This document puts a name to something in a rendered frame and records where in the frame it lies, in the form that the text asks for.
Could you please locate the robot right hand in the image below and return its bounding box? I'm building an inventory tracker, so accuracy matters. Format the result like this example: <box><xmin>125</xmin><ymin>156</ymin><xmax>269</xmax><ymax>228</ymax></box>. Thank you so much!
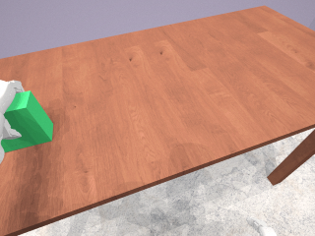
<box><xmin>246</xmin><ymin>216</ymin><xmax>278</xmax><ymax>236</ymax></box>

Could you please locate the table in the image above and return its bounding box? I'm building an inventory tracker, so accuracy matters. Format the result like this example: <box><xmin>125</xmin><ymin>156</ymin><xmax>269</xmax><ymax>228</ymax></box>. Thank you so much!
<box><xmin>0</xmin><ymin>5</ymin><xmax>315</xmax><ymax>236</ymax></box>

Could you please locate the robot left hand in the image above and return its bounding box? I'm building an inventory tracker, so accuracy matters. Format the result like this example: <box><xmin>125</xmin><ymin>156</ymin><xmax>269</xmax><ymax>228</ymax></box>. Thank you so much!
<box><xmin>0</xmin><ymin>80</ymin><xmax>25</xmax><ymax>140</ymax></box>

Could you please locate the sponge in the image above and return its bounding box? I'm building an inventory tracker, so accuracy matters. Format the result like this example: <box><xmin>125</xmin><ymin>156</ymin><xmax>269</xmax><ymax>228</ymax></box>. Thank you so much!
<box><xmin>0</xmin><ymin>90</ymin><xmax>53</xmax><ymax>152</ymax></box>

